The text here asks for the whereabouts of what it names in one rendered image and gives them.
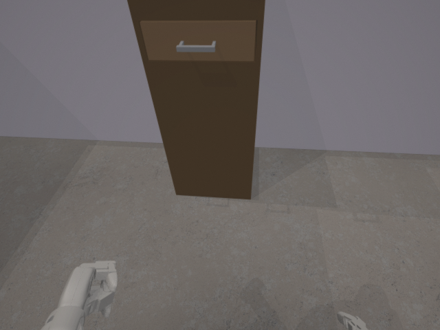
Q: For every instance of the handle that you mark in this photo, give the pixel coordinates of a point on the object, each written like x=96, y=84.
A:
x=196, y=48

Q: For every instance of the drawer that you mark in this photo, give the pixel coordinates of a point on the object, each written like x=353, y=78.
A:
x=234, y=40

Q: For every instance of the robot right hand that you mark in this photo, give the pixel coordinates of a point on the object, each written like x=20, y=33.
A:
x=351, y=322

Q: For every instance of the robot left hand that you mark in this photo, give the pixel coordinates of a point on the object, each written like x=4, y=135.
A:
x=78, y=291

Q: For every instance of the cabinet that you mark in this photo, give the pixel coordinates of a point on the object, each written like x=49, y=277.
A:
x=206, y=109

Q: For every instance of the robot left forearm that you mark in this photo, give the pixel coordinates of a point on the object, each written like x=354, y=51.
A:
x=65, y=318

